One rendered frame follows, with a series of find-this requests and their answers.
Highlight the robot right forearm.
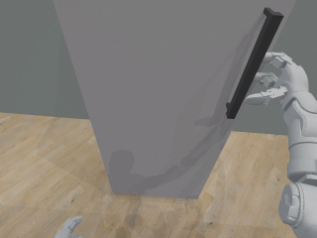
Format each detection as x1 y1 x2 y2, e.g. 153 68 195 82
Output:
281 91 317 186

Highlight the right robot hand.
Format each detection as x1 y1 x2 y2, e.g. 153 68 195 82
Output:
245 52 309 107

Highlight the right robot upper arm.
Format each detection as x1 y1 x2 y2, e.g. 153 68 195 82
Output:
278 182 317 238

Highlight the handle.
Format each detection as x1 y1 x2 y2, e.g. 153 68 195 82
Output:
226 7 284 119

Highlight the left robot hand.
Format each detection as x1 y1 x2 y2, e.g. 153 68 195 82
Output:
53 215 82 238

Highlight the fridge door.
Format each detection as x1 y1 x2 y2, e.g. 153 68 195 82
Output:
53 0 296 199

